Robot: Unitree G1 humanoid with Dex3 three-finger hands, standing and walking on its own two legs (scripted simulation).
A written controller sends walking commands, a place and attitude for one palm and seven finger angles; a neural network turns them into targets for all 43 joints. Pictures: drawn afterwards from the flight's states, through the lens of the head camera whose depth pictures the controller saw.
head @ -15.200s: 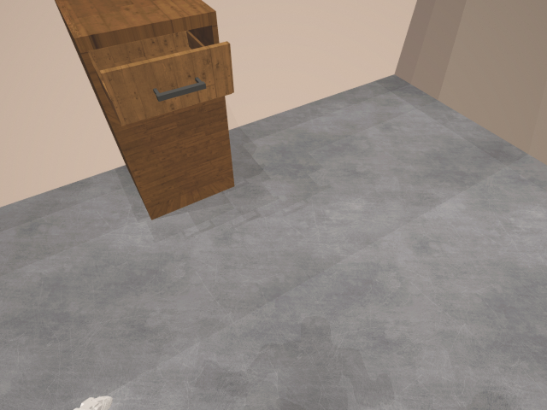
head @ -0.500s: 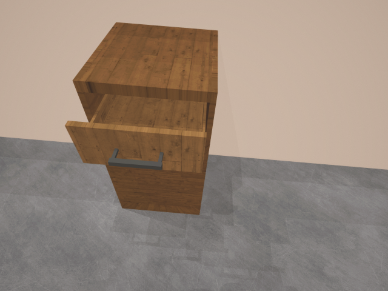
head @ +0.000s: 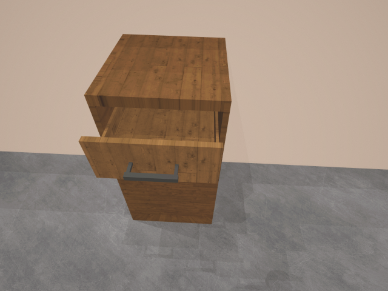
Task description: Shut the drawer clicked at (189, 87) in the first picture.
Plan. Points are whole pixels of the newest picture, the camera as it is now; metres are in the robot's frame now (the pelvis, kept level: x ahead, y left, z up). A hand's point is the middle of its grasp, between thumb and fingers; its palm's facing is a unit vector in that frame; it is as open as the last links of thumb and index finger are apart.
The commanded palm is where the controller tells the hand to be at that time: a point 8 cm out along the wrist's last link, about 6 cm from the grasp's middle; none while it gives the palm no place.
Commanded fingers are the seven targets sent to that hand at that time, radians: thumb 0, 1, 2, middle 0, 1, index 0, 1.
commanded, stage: look again from close up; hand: left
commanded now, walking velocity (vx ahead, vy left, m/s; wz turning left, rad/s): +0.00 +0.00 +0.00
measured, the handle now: (152, 172) +0.44 +0.14 -0.07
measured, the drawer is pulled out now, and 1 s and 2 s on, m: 0.15 0.15 0.15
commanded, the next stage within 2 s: raise the hand and make a fist in 0.04 s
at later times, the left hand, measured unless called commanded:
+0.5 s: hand (144, 253) +0.20 +0.12 -0.01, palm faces -0.04 -1.00 +0.03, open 6.3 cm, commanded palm +0.14 +0.20 -0.05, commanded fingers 0.00 0.90 0.90 -0.58 -0.71 -0.58 -0.71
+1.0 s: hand (139, 241) +0.23 +0.13 -0.02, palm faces +0.03 -1.00 -0.02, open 3.8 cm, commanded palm +0.18 +0.19 -0.01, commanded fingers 0.00 0.90 0.90 -1.08 -1.25 -1.08 -1.25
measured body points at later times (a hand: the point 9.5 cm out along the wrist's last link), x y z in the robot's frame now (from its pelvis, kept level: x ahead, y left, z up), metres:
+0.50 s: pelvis -0.01 -0.03 -0.05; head +0.00 -0.02 +0.40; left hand +0.20 +0.17 -0.01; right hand +0.19 -0.28 -0.10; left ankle +0.02 +0.06 -0.74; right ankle +0.01 -0.12 -0.74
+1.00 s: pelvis +0.01 -0.05 -0.07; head +0.07 -0.06 +0.38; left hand +0.22 +0.18 -0.01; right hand +0.17 -0.28 -0.16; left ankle +0.02 +0.06 -0.74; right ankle +0.01 -0.12 -0.74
